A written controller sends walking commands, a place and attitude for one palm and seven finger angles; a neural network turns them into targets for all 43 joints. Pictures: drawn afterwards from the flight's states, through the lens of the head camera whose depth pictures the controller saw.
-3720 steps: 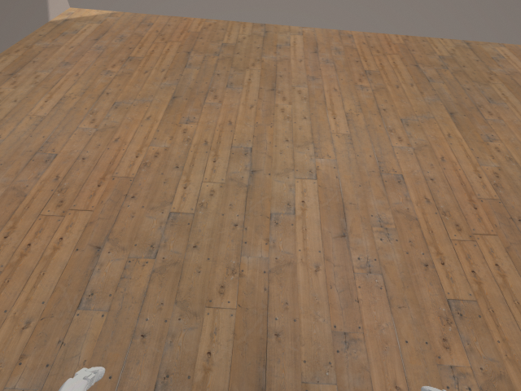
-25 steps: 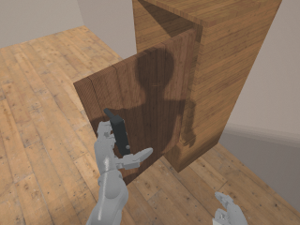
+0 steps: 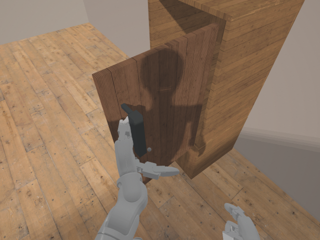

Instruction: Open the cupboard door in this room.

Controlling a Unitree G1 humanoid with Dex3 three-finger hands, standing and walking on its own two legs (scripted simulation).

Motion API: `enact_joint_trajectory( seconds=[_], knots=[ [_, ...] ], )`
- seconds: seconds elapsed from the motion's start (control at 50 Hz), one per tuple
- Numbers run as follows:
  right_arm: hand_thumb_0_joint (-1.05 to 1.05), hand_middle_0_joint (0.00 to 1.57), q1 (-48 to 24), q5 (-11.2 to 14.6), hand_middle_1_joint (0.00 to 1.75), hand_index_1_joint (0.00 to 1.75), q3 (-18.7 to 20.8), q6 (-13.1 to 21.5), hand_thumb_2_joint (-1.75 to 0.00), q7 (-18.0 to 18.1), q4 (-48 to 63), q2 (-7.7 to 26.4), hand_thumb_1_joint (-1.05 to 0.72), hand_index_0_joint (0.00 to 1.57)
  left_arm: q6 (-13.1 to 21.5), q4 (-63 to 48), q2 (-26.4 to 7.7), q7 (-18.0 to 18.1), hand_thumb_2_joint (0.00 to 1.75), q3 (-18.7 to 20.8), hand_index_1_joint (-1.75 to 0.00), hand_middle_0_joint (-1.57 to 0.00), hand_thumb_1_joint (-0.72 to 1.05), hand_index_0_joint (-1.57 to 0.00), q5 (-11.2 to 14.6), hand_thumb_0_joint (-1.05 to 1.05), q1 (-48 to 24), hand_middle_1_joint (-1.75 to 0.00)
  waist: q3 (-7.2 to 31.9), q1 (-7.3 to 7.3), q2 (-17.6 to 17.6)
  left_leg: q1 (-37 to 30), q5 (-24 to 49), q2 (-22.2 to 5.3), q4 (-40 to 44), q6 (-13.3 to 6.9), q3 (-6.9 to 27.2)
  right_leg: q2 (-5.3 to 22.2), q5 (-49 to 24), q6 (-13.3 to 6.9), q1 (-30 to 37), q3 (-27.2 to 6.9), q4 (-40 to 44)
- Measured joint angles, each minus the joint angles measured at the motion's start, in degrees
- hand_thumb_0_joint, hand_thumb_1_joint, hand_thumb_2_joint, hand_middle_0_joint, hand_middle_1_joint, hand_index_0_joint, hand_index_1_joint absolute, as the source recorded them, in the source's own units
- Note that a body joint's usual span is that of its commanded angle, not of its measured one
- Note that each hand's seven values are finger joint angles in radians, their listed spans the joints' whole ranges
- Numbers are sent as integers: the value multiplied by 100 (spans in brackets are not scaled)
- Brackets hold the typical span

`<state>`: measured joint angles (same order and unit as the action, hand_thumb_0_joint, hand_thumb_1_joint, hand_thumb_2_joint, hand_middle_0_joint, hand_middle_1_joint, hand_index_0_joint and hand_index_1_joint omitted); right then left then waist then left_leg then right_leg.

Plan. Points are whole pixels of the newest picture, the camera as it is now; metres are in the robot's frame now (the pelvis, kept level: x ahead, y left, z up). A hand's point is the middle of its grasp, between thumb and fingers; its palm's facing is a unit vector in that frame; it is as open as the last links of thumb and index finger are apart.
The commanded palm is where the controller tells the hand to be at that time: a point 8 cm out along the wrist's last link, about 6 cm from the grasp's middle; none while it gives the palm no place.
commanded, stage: slide the hand sideways off the handle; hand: left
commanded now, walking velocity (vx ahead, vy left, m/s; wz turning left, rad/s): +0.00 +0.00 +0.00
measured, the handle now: (133, 130) +0.36 +0.10 +0.09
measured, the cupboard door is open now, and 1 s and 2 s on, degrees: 95 98 98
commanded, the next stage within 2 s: draw the hand back to the body in 1.16 s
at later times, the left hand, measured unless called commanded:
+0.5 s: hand (144, 166) +0.27 +0.06 +0.08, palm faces -0.10 -0.99 -0.01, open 16.4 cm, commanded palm +0.25 +0.12 +0.08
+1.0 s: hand (120, 181) +0.23 +0.10 +0.08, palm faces -0.06 -1.00 -0.03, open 16.1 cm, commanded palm +0.20 +0.17 +0.08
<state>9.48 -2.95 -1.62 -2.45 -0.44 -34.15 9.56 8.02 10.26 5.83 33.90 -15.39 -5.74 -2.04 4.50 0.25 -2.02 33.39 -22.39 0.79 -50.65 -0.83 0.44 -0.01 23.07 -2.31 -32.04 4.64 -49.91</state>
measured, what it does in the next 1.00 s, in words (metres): stands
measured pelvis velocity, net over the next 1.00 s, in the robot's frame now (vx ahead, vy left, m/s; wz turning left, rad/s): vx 0.04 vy -0.01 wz -0.01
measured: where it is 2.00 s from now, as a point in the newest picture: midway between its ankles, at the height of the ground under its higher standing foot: outside the picture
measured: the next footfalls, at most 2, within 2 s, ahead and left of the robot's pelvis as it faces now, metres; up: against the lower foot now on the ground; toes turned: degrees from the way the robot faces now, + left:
none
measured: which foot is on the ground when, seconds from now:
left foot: down 0.00-1.00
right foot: down 0.00-1.00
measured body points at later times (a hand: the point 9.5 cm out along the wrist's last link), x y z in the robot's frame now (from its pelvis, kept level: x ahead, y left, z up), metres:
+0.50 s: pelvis +0.01 +0.01 +0.00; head +0.02 +0.00 +0.45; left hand +0.27 +0.11 +0.08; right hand +0.17 -0.21 -0.08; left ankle +0.04 +0.11 -0.69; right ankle +0.03 -0.10 -0.69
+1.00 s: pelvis +0.04 -0.01 +0.00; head +0.07 -0.02 +0.44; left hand +0.23 +0.16 +0.08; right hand +0.22 -0.23 -0.08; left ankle +0.04 +0.11 -0.69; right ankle +0.03 -0.10 -0.69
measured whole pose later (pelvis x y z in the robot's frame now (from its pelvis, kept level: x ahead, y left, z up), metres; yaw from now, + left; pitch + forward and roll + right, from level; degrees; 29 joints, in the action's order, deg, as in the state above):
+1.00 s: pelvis +0.04 -0.01 +0.00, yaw +0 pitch +8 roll +0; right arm 14.5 0.4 -1.9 4.5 0.6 -25.1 12.4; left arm 15.1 -16.8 -8.4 -4.9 -5.0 7.1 31.5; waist 5.3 0.9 -1.8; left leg 34.1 -26.7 0.1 -52.6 -0.2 0.4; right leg -0.7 27.3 -2.7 -33.0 4.4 -52.1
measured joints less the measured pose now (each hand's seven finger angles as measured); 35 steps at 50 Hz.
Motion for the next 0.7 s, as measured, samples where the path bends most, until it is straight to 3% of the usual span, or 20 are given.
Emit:
enact_joint_trajectory(
  seconds=[0.1,0.16,0.2,0.26,0.38,0.52,0.7],
  knots=[
    [1,20,208,142,30,30,-43,108,-90,71,190,108,-90,20,417,-11,-719,-1784,30,44,-44,-24,-50,-16,140,-1,30,-43,-81,67,4,32,58,57,-17,-27,41,58,-19,9,-15,44,-39],
    [1,20,300,282,30,30,-80,252,-90,156,253,234,-90,20,545,24,-1025,-2646,30,15,-39,-21,-50,-11,613,-2,-60,-38,-183,65,-82,-2,72,72,-32,-46,69,71,-45,32,52,73,-11],
    [2,20,323,351,30,30,-106,337,-90,204,246,281,-90,20,481,53,-1012,-2923,30,52,-36,-19,-51,-10,929,-2,-107,-36,-215,48,-98,-40,96,74,10,-59,49,73,-80,54,86,52,38],
    [2,20,371,389,30,30,-116,435,-90,198,262,291,-90,20,351,41,-833,-2916,30,166,-34,-17,-51,-11,1087,-2,-71,-33,-196,16,-57,-98,136,80,115,-75,-17,78,-127,77,106,-17,106],
    [2,20,487,322,30,30,-100,502,-90,18,441,230,-90,20,377,-337,-654,-2613,30,194,-32,-13,-51,-15,767,-1,415,-31,-89,-31,57,-152,103,59,192,-92,-146,57,-104,90,81,-149,115],
    [2,20,516,289,30,30,-112,444,-90,-40,643,212,-90,20,440,-1037,-880,-2734,30,176,-31,-14,-50,-14,629,-1,1218,-30,-72,-15,81,-227,-39,3,148,-74,-170,-2,3,73,148,-179,98],
    [2,20,409,294,30,30,-110,540,-90,27,769,234,-90,20,439,-1843,-1116,-3125,30,411,-31,-17,-51,-17,884,-2,2072,-31,-61,32,34,-195,-188,-31,82,-31,-111,-40,143,39,144,-126,71]
  ],
)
